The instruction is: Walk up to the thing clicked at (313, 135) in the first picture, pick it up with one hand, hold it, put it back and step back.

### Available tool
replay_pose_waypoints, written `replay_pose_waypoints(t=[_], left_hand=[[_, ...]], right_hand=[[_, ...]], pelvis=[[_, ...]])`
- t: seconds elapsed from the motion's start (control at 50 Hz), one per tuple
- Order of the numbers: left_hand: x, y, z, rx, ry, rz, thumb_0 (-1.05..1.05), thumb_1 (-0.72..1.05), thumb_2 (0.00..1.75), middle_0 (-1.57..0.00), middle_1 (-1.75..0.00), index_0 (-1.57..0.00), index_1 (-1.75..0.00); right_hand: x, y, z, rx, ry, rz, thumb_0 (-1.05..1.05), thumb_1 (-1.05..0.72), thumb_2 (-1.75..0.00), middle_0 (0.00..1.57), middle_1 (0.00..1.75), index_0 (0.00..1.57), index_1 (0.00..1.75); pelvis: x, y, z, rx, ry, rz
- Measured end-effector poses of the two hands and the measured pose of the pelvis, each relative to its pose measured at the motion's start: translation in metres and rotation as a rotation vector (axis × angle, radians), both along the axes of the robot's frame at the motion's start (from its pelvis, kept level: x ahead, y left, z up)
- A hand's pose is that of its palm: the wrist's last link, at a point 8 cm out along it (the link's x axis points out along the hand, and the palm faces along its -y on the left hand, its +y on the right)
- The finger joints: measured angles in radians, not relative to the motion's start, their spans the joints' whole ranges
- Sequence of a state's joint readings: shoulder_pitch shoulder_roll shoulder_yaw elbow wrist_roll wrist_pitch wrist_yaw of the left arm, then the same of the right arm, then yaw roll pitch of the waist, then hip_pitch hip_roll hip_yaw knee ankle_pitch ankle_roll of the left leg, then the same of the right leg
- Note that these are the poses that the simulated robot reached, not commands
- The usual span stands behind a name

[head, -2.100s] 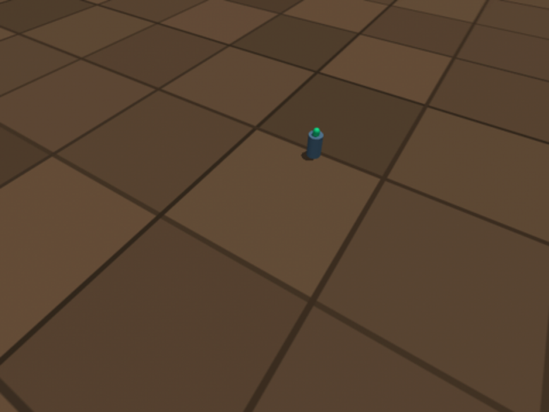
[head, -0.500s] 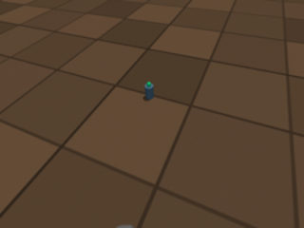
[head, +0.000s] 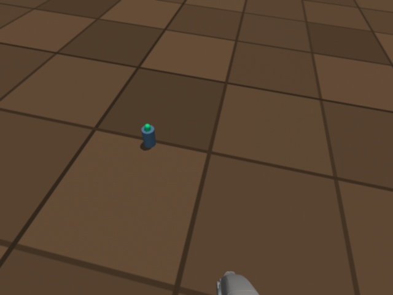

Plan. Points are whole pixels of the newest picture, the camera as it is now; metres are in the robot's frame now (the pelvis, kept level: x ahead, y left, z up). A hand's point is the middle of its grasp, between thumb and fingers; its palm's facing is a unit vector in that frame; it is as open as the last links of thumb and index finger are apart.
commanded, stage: walk up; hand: left
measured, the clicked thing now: (148, 134) +1.15 +0.23 -0.68
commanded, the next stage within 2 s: none
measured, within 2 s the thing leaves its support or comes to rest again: neither
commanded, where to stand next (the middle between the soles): +0.82 +0.02 m, yaw +0 degrees
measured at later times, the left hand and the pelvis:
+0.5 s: hand (92, 234) +0.29 +0.24 -0.13, palm faces -0.02 -0.93 -0.38, open 7.4 cm; pelvis +0.23 -0.03 +0.00, yaw +0 degrees
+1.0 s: hand (103, 161) +0.52 +0.27 -0.14, palm faces -0.07 -0.91 -0.40, open 7.4 cm; pelvis +0.44 -0.02 -0.02, yaw -1 degrees
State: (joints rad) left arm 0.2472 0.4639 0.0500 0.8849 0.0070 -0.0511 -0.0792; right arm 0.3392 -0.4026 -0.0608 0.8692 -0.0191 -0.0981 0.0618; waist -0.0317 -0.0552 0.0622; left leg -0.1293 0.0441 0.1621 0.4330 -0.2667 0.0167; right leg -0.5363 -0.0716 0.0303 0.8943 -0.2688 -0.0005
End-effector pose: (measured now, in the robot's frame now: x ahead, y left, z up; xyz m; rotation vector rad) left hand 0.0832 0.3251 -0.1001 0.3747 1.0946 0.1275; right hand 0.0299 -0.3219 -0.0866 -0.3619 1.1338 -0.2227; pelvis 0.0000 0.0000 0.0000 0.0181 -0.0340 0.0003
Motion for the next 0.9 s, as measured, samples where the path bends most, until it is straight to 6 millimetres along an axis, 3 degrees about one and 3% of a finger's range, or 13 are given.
replay_pose_waypoints(t=[0.12, 0.22, 0.3, 0.4, 0.54, 0.64, 0.78, 0.9], left_hand=[[0.101, -0.020, 0.012, 0.026, -0.050, -0.057, 0.01, 0.90, 0.89, -0.20, -0.30, -0.20, -0.30], [0.171, -0.044, 0.010, 0.051, -0.141, -0.054, 0.01, 0.90, 0.89, -0.20, -0.30, -0.20, -0.30], [0.189, -0.059, 0.017, 0.031, -0.148, -0.021, 0.00, 0.90, 0.89, -0.20, -0.30, -0.21, -0.30], [0.194, -0.058, 0.018, 0.025, -0.080, 0.009, 0.00, 0.90, 0.89, -0.21, -0.30, -0.21, -0.30], [0.203, -0.027, 0.001, 0.019, 0.019, 0.080, 0.01, 0.90, 0.89, -0.21, -0.30, -0.21, -0.30], [0.228, 0.003, -0.025, 0.022, 0.101, 0.109, 0.01, 0.90, 0.89, -0.21, -0.30, -0.21, -0.30], [0.303, 0.008, -0.019, 0.005, 0.096, 0.070, 0.01, 0.90, 0.89, -0.20, -0.30, -0.20, -0.30], [0.375, -0.003, -0.006, 0.002, 0.053, 0.025, 0.01, 0.90, 0.89, -0.20, -0.30, -0.20, -0.30]], right_hand=[[0.025, -0.019, -0.024, 0.030, 0.088, -0.054, 0.00, -0.90, -0.90, 0.21, 0.30, 0.21, 0.30], [0.077, -0.036, -0.054, 0.050, 0.125, -0.058, 0.00, -0.90, -0.90, 0.21, 0.30, 0.21, 0.30], [0.139, -0.035, -0.050, 0.074, 0.085, -0.023, 0.01, -0.91, -0.90, 0.21, 0.30, 0.21, 0.30], [0.213, -0.031, -0.034, 0.084, 0.009, 0.034, 0.00, -0.91, -0.90, 0.21, 0.30, 0.21, 0.30], [0.303, -0.020, -0.018, 0.039, -0.007, 0.093, 0.00, -0.91, -0.90, 0.21, 0.30, 0.21, 0.30], [0.365, -0.003, -0.014, -0.013, -0.068, 0.105, 0.00, -0.91, -0.90, 0.21, 0.30, 0.21, 0.30], [0.397, 0.013, 0.002, -0.005, -0.081, 0.055, 0.00, -0.91, -0.90, 0.21, 0.30, 0.21, 0.30], [0.412, 0.004, -0.008, 0.018, -0.019, 0.024, 0.00, -0.90, -0.90, 0.21, 0.30, 0.21, 0.30]], pelvis=[[0.065, -0.014, -0.008, 0.011, 0.001, -0.011], [0.119, -0.036, -0.026, -0.006, -0.012, -0.009], [0.150, -0.039, -0.015, -0.009, -0.017, -0.012], [0.189, -0.038, -0.004, -0.023, -0.005, -0.014], [0.252, -0.022, -0.007, -0.045, 0.008, 0.000], [0.302, 0.000, -0.021, -0.022, 0.004, 0.001], [0.354, 0.007, -0.007, -0.016, -0.008, -0.012], [0.398, 0.001, -0.004, -0.006, -0.011, -0.015]])
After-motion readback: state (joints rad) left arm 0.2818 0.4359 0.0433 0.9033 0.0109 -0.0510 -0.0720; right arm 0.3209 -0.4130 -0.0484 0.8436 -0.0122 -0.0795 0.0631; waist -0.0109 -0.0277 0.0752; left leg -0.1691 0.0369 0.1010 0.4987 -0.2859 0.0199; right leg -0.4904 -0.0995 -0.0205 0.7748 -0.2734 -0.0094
